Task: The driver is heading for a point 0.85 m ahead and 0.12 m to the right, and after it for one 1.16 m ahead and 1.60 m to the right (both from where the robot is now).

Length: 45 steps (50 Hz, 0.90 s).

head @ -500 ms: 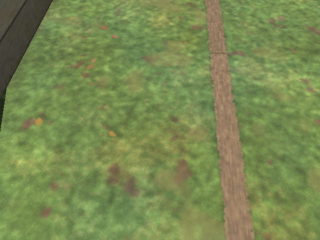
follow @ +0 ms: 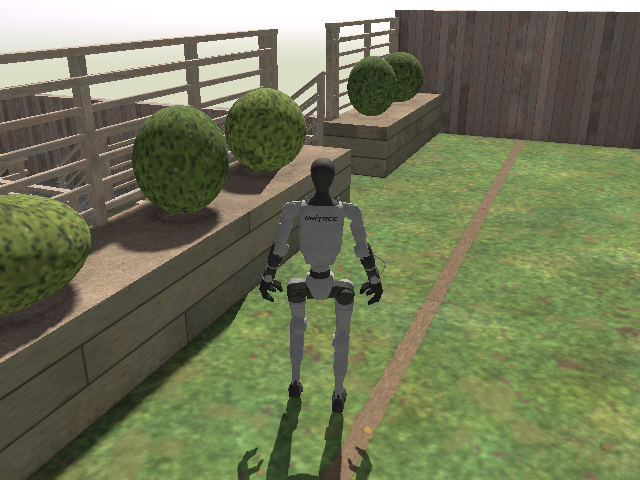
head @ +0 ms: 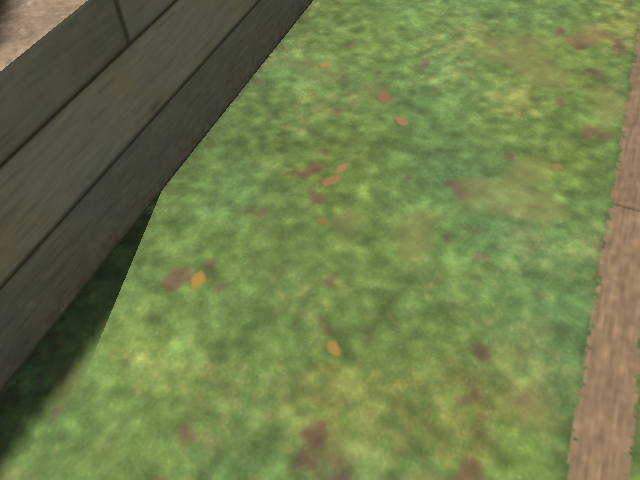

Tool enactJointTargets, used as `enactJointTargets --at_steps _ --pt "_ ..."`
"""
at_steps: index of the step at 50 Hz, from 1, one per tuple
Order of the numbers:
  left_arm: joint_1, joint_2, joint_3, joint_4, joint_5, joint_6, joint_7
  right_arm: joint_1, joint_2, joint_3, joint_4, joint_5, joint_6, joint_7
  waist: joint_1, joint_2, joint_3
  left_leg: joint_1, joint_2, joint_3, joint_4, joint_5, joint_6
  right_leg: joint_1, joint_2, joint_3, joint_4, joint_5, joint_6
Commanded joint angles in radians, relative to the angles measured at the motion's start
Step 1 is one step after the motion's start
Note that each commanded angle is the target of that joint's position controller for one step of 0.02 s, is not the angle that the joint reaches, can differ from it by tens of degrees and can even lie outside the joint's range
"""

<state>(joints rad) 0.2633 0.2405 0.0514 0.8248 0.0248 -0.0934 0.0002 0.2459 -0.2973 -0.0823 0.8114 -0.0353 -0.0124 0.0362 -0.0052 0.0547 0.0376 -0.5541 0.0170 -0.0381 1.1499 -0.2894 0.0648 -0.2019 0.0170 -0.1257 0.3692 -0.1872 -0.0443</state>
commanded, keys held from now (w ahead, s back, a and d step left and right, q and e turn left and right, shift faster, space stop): w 0.30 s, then w+e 0.70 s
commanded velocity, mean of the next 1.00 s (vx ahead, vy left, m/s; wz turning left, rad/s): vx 0.50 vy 0.00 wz -0.16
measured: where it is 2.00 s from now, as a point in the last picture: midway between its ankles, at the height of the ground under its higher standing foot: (360, 337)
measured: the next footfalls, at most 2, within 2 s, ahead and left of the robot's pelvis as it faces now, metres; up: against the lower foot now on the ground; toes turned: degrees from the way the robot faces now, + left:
left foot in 0.28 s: +0.28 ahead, +0.13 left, +0.00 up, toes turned +8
right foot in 0.84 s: +0.57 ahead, -0.04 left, +0.00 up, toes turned -14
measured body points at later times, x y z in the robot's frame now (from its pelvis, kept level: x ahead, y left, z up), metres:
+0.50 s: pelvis +0.25 +0.06 +0.00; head +0.27 +0.08 +0.45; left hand +0.29 +0.32 -0.14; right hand +0.33 -0.19 -0.12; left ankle +0.24 +0.13 -0.74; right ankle +0.25 -0.09 -0.66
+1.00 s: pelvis +0.51 +0.01 -0.01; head +0.54 +0.00 +0.44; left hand +0.66 +0.26 -0.13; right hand +0.55 -0.26 -0.14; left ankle +0.48 +0.17 -0.65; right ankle +0.53 -0.03 -0.74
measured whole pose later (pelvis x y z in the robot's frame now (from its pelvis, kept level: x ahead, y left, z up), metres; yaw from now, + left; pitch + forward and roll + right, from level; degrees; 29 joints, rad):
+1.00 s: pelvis +0.51 +0.01 -0.01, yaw -15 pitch +0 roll +0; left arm 0.25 0.27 0.08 0.85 0.01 -0.02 -0.01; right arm 0.23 -0.23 -0.04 0.82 -0.03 -0.07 0.00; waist 0.00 0.01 0.06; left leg -0.45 0.08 -0.01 1.21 -0.33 0.00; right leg -0.27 0.13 -0.04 0.46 -0.19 -0.14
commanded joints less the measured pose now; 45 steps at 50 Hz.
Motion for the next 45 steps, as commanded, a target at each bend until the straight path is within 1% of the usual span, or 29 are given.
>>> enactJointTargets --at_steps 1,4,6,8,10,11,12,13,14,15,16,17,18,19,21,22,25,28,31,35,36,38,39,40,41,42,43,44,45 --pt "0.049 0.089 0.019 -0.028 -0.005 -0.029 -0.006 0.005 0.002 0.007 -0.071 -0.007 0.004 0.020 -0.009 -0.139 -0.017 -0.123 0.046 -0.035 -0.028 0.088 -0.009 0.070 -0.281 0.193 -0.217 0.231 -0.130" --pt "0.081 0.090 0.017 -0.006 -0.001 -0.028 -0.013 -0.088 0.019 0.022 -0.100 -0.003 -0.005 0.027 0.003 -0.138 0.005 -0.114 0.033 -0.014 -0.220 0.193 -0.018 0.073 -0.244 0.101 -0.228 0.270 -0.119" --pt "0.094 0.102 0.018 0.004 -0.006 -0.027 -0.015 -0.163 0.033 0.035 -0.121 -0.003 -0.012 0.033 0.019 -0.146 0.017 -0.040 0.026 0.039 -0.375 0.250 -0.016 0.054 -0.229 0.050 -0.234 0.284 -0.106" --pt "0.135 0.126 0.023 0.023 -0.008 -0.021 -0.011 -0.228 0.028 0.041 -0.142 -0.004 -0.015 0.036 0.039 -0.149 0.027 0.006 0.021 0.084 -0.467 0.231 -0.008 0.084 -0.249 0.042 -0.234 0.298 -0.105" --pt "0.178 0.143 0.026 0.048 -0.008 -0.009 -0.008 -0.259 0.015 0.041 -0.155 -0.008 -0.019 0.031 0.046 -0.149 0.035 0.021 0.014 0.104 -0.530 0.171 0.011 0.157 -0.278 0.050 -0.204 0.355 -0.105" --pt "0.190 0.152 0.027 0.059 -0.008 -0.001 -0.006 -0.260 0.009 0.040 -0.157 -0.011 -0.022 0.027 0.044 -0.152 0.032 0.039 0.005 0.115 -0.558 0.128 0.025 0.194 -0.288 0.050 -0.172 0.421 -0.103" --pt "0.196 0.160 0.028 0.068 -0.008 0.007 -0.004 -0.237 0.003 0.037 -0.150 -0.015 -0.027 0.022 0.030 -0.158 0.014 0.086 -0.017 0.129 -0.589 0.085 0.042 0.224 -0.289 0.040 -0.111 0.546 -0.098" --pt "0.199 0.165 0.027 0.076 -0.010 0.015 -0.003 -0.158 -0.003 0.032 -0.124 -0.020 -0.035 0.015 -0.008 -0.154 -0.032 0.192 -0.048 0.142 -0.641 0.080 0.060 0.238 -0.277 0.020 0.005 0.674 -0.088" --pt "0.204 0.151 0.020 0.079 -0.015 0.022 -0.001 -0.008 -0.023 0.020 -0.069 -0.030 -0.048 0.006 -0.070 -0.120 -0.121 0.397 -0.070 0.145 -0.698 0.119 0.083 0.186 -0.239 -0.020 0.185 0.682 -0.067" --pt "0.188 0.116 0.006 0.045 -0.018 0.021 -0.002 0.164 -0.090 0.001 -0.030 -0.048 -0.057 -0.009 -0.139 -0.040 -0.246 0.659 0.107 -0.049 -0.707 0.041 0.128 -0.002 -0.202 -0.038 0.444 0.389 -0.044" --pt "0.262 0.005 -0.019 -0.002 -0.039 0.020 -0.018 0.212 -0.200 -0.024 -0.023 -0.042 -0.055 -0.022 -0.101 0.217 -0.347 0.928 0.416 -0.539 -0.803 0.037 0.252 -0.390 -0.022 -0.038 0.791 -0.324 0.000" --pt "0.181 0.120 0.014 0.010 -0.018 0.030 -0.004 0.205 -0.183 -0.028 -0.027 -0.001 -0.047 -0.032 -0.122 0.062 -0.305 0.852 0.401 -0.551 -0.834 0.118 0.236 -0.472 -0.034 0.126 0.892 -0.333 -0.015" --pt "0.123 0.109 0.016 -0.007 -0.025 0.026 -0.008 0.132 -0.130 -0.011 -0.021 0.005 -0.051 -0.035 -0.084 0.030 -0.177 0.735 0.352 -0.376 -0.841 0.207 0.202 -0.490 -0.068 0.166 0.884 -0.249 -0.028" --pt "0.119 0.087 0.010 0.003 -0.029 0.023 -0.011 0.079 -0.070 0.006 -0.019 0.004 -0.059 -0.030 -0.046 0.002 -0.107 0.611 0.306 -0.267 -0.880 0.275 0.161 -0.449 -0.096 0.169 0.819 -0.187 -0.029" --pt "0.159 0.069 0.012 0.036 -0.005 0.049 -0.019 0.019 -0.007 0.024 -0.015 0.012 -0.073 -0.032 0.009 0.033 -0.051 0.473 0.239 -0.128 -0.948 0.281 0.100 -0.360 -0.117 0.165 0.751 -0.134 -0.015" --pt "0.169 0.058 0.014 0.046 0.001 0.061 -0.025 0.025 0.001 0.027 -0.009 0.012 -0.082 -0.033 0.017 0.037 -0.046 0.444 0.229 -0.097 -0.970 0.301 0.096 -0.335 -0.110 0.162 0.752 -0.112 -0.011" --pt "0.107 0.040 0.019 0.030 0.003 0.078 -0.041 0.065 -0.023 0.019 0.020 0.020 -0.103 -0.038 0.028 0.017 -0.005 0.442 0.221 -0.008 -1.021 0.347 0.093 -0.408 -0.112 0.161 0.733 -0.015 0.000" --pt "0.007 0.036 0.019 0.001 0.004 0.082 -0.045 0.109 -0.018 0.019 0.043 0.018 -0.106 -0.042 0.012 0.007 0.033 0.474 0.215 0.065 -1.035 0.382 0.090 -0.503 -0.115 0.158 0.668 0.086 0.010" --pt "-0.093 0.022 0.009 -0.034 0.005 0.077 -0.053 0.125 -0.016 0.023 0.059 0.019 -0.106 -0.046 -0.001 0.008 0.056 0.490 0.196 0.147 -1.025 0.444 0.075 -0.498 -0.103 0.114 0.511 0.181 0.010" --pt "-0.220 0.012 -0.006 -0.090 0.010 0.073 -0.066 0.192 -0.039 0.020 0.096 0.017 -0.098 -0.058 -0.039 0.005 0.081 0.577 0.221 0.213 -0.993 0.571 0.061 -0.463 -0.080 0.026 0.331 0.187 -0.027" --pt "-0.231 0.015 -0.006 -0.099 0.011 0.073 -0.067 0.203 -0.046 0.019 0.104 0.016 -0.094 -0.061 -0.039 0.006 0.080 0.610 0.229 0.227 -0.968 0.636 0.055 -0.449 -0.068 0.008 0.302 0.159 -0.042" --pt "-0.206 0.029 -0.001 -0.102 0.012 0.073 -0.063 0.194 -0.071 0.015 0.109 0.013 -0.086 -0.069 -0.016 0.024 0.046 0.664 0.237 0.262 -0.865 0.915 0.041 -0.374 -0.017 -0.032 0.271 0.074 -0.081" --pt "-0.170 0.040 0.005 -0.096 0.013 0.075 -0.058 0.186 -0.088 0.011 0.110 0.012 -0.080 -0.073 0.003 0.042 0.015 0.687 0.242 0.274 -0.786 1.061 0.038 -0.323 0.016 -0.051 0.270 0.017 -0.104" --pt "-0.101 0.056 0.014 -0.080 0.014 0.073 -0.053 0.175 -0.104 0.007 0.108 0.009 -0.071 -0.075 0.037 0.052 -0.030 0.693 0.245 0.282 -0.662 1.151 0.040 -0.246 0.051 -0.059 0.260 -0.039 -0.129" --pt "0.000 0.081 0.028 -0.053 0.016 0.067 -0.047 0.168 -0.118 0.003 0.103 0.008 -0.062 -0.074 0.080 0.047 -0.092 0.660 0.246 0.282 -0.492 1.114 0.040 -0.121 0.078 -0.046 0.218 -0.066 -0.156" --pt "0.144 0.126 0.051 -0.010 0.027 0.059 -0.035 0.145 -0.122 0.002 0.088 0.014 -0.058 -0.069 0.157 -0.005 -0.167 0.516 0.220 0.293 -0.242 0.900 0.017 0.103 0.056 0.032 0.129 -0.048 -0.196" --pt "0.193 0.243 0.083 -0.005 0.031 0.059 -0.020 0.171 -0.023 0.022 0.037 0.022 -0.063 -0.058 0.130 -0.181 -0.254 0.185 0.111 0.290 0.106 0.201 -0.022 0.374 -0.224 0.419 0.111 -0.066 -0.290" --pt "0.168 0.296 0.094 -0.023 0.001 0.068 -0.024 0.134 -0.036 0.018 -0.024 0.027 -0.072 -0.044 0.104 -0.240 -0.329 -0.104 -0.076 0.094 0.339 -0.259 -0.054 0.510 -0.376 0.909 -0.053 -0.003 -0.426" --pt "0.134 0.260 0.088 -0.017 -0.016 0.076 -0.018 0.025 -0.056 0.018 -0.043 0.016 -0.082 -0.038 0.111 -0.103 -0.198 -0.209 0.010 -0.011 0.323 -0.146 -0.045 0.430 -0.346 0.755 -0.085 -0.002 -0.382"
Keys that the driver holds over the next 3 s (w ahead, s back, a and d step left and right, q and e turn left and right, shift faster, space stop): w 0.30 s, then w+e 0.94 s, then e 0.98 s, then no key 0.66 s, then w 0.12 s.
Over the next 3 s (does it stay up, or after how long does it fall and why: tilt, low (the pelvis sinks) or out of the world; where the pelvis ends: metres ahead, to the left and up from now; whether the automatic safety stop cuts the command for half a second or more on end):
stays up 0.77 -0.03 0.00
